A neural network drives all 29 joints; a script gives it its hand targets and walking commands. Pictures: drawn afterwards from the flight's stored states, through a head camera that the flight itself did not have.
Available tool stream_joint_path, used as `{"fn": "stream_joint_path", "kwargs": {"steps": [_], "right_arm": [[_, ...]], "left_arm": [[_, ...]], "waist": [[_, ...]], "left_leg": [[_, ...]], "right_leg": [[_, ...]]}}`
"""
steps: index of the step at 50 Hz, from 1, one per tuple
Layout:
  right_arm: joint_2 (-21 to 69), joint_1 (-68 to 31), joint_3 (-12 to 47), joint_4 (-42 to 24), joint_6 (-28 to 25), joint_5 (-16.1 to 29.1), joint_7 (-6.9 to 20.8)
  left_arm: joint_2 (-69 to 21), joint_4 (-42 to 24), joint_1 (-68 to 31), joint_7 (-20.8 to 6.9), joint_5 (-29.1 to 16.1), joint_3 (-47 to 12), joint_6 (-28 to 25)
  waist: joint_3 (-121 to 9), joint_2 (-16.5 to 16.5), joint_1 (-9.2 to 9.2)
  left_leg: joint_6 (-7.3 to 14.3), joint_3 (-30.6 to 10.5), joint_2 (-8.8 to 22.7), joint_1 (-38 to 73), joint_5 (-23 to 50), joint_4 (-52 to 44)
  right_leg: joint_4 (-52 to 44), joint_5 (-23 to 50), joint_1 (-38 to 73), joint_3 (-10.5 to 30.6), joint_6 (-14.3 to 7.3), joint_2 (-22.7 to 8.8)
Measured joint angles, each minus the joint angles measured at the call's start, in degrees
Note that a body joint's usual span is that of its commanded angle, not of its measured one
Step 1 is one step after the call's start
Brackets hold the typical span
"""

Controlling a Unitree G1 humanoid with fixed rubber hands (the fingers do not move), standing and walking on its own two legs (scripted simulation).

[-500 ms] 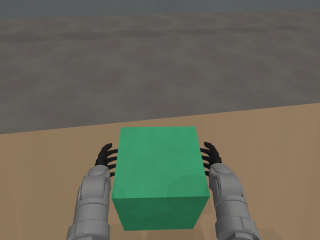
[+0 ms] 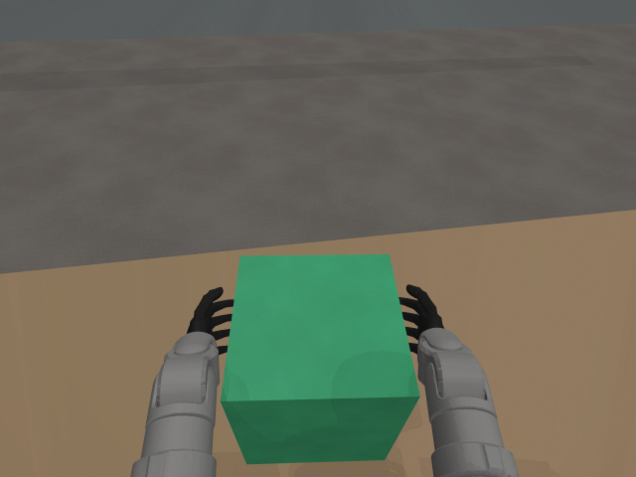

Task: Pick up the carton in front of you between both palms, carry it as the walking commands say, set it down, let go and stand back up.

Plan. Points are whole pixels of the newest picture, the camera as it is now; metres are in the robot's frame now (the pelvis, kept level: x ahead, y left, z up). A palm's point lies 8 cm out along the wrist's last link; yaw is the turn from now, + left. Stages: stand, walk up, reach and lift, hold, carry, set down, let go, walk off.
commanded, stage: reach and lift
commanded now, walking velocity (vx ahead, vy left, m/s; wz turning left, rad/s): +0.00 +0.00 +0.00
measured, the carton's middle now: (315, 362) +0.30 +0.00 -0.04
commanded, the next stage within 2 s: hold in 0.24 s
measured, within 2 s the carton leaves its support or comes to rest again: neither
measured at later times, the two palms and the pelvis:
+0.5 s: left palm (197, 340) +0.28 +0.15 +0.05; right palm (434, 335) +0.28 -0.15 +0.05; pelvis +0.00 +0.00 +0.00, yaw +0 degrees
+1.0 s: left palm (203, 310) +0.31 +0.14 +0.07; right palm (435, 309) +0.31 -0.16 +0.07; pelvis +0.02 -0.01 -0.01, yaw -1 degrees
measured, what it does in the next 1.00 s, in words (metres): stands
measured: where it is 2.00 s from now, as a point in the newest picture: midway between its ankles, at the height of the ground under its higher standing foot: (315, 392)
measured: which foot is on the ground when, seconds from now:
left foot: down 0.00-1.00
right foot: down 0.00-1.00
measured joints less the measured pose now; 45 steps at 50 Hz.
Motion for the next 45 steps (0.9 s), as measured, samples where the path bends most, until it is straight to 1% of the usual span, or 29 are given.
{"fn": "stream_joint_path", "kwargs": {"steps": [13,19,26,38,40,43,45], "right_arm": [[-0.22,1.06,1.19,-2.33,2.05,0.47,-0.11],[-0.40,1.90,2.37,-5.92,4.14,1.50,-0.42],[0.02,-0.08,0.88,-4.09,5.74,0.37,0.03],[0.43,-1.81,-0.58,-3.23,5.20,-0.21,0.35],[0.38,-1.67,-0.41,-3.51,5.41,-0.23,0.36],[0.12,-0.54,0.65,-5.02,6.07,0.61,-0.01],[-0.01,-0.10,1.51,-7.22,7.12,1.53,-0.50]], "left_arm": [[0.23,-2.30,1.06,0.16,-0.56,-1.22,2.04],[0.41,-5.91,1.92,0.39,-1.54,-2.33,4.10],[0.01,-4.17,-0.01,-0.12,-0.32,-0.77,5.73],[-0.41,-3.37,-1.75,-0.42,0.28,0.69,5.23],[-0.36,-3.55,-1.62,-0.43,0.25,0.49,5.39],[-0.08,-5.17,-0.39,-0.05,-0.59,-0.66,6.07],[0.14,-7.52,0.16,0.54,-1.58,-1.45,7.16]], "waist": [[0.06,0.04,0.07],[0.01,0.01,0.08],[0.57,0.00,0.10],[1.32,-0.01,0.14],[-0.50,0.02,0.17],[-3.63,0.10,0.22],[-5.08,0.11,0.28]], "left_leg": [[0.01,0.00,0.12,1.60,0.42,-1.26],[0.00,0.00,0.22,2.92,0.95,-2.28],[-0.01,0.05,0.22,3.63,1.09,-1.99],[-0.03,0.31,0.17,2.52,1.02,-0.82],[-0.07,0.96,0.37,-0.07,0.06,1.00],[0.20,3.17,1.38,-3.90,-5.85,4.56],[0.13,4.47,2.07,-5.75,-6.91,5.71]], "right_leg": [[-1.26,0.40,1.62,-0.13,-0.08,-0.08],[-2.29,0.96,2.94,-0.17,-0.10,-0.13],[-2.02,1.09,3.67,-0.27,-0.11,-0.12],[-0.88,1.06,2.54,-0.33,-0.02,-0.07],[0.99,0.05,-0.08,-0.95,0.10,-0.31],[4.96,-6.66,-4.10,-3.05,0.18,-1.35],[6.61,-8.46,-6.22,-4.39,0.11,-2.09]]}}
